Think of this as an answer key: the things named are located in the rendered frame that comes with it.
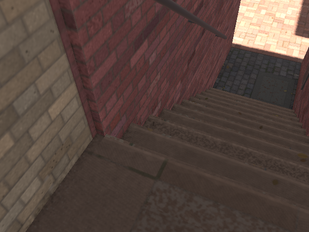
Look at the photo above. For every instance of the stairs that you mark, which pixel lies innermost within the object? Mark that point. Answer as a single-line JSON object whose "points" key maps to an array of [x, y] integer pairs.
{"points": [[230, 168]]}

